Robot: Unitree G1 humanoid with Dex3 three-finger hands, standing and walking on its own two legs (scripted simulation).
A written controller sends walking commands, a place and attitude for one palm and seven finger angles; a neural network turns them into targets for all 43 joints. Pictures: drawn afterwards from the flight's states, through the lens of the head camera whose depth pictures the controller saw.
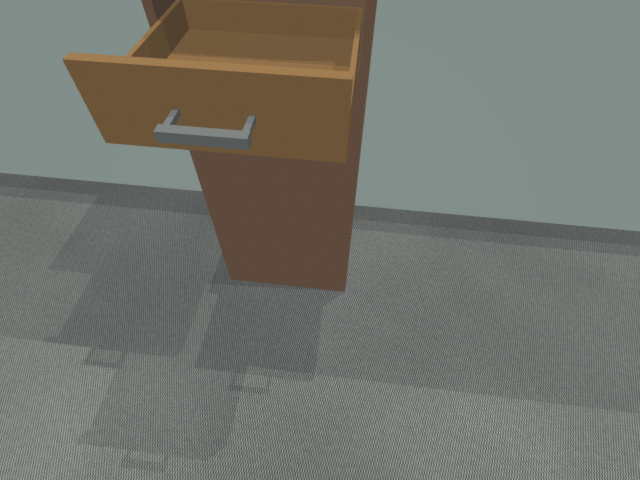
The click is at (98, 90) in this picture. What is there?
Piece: drawer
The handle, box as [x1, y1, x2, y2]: [153, 109, 256, 149]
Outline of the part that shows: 153,131 157,142 248,149 251,143 250,135 256,121 255,115 249,115 242,130 180,126 174,124 180,115 178,109 172,109 162,124 158,124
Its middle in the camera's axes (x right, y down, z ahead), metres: -0.16 -0.15 +0.54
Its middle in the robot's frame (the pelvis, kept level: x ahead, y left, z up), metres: +0.53 +0.19 +0.15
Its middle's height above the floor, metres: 0.93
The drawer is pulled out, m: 0.29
